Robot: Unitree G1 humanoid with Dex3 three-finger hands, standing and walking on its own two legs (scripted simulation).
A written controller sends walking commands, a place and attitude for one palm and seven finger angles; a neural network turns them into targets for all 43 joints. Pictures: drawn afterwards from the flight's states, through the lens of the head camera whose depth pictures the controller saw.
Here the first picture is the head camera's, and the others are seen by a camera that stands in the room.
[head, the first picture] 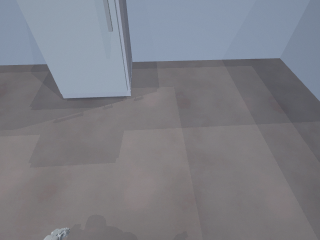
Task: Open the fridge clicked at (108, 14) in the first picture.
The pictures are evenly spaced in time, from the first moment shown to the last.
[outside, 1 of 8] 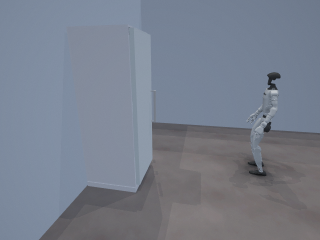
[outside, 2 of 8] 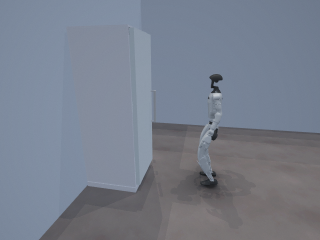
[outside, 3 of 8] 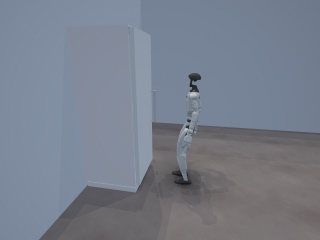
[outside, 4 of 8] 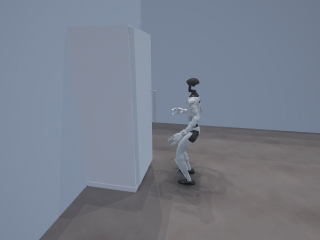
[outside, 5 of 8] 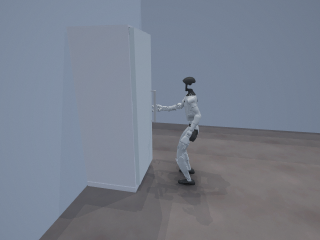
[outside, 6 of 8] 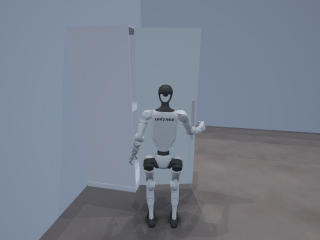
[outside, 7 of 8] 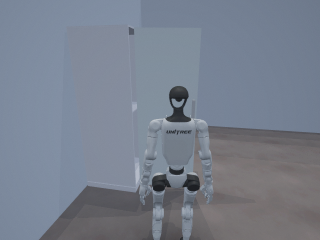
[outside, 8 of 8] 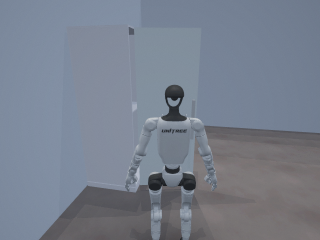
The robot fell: no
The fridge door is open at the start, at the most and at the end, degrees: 0 84 76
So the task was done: yes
